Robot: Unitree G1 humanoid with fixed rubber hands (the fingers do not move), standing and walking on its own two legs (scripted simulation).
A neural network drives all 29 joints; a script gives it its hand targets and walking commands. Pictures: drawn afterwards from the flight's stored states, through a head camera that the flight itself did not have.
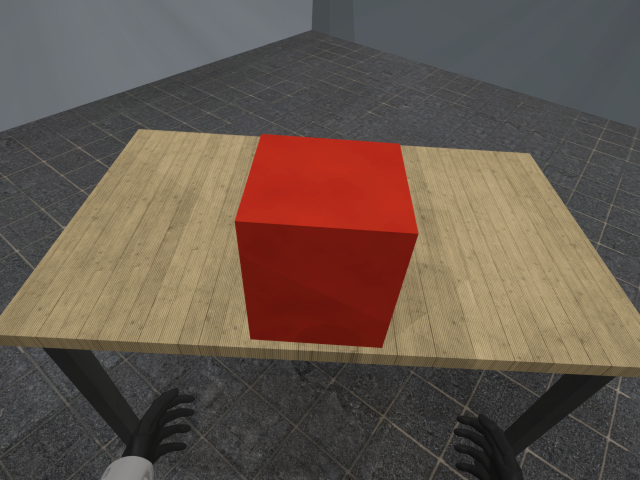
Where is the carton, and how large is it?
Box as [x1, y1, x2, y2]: [235, 134, 417, 347]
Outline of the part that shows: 261,134 235,218 235,227 250,338 381,347 417,236 417,229 399,144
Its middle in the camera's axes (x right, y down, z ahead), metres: +0.00 +0.00 +0.60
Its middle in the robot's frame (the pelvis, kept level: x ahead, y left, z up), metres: +0.44 +0.02 +0.06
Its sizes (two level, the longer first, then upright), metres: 0.210 0.200 0.250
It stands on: a table, 0.71 m high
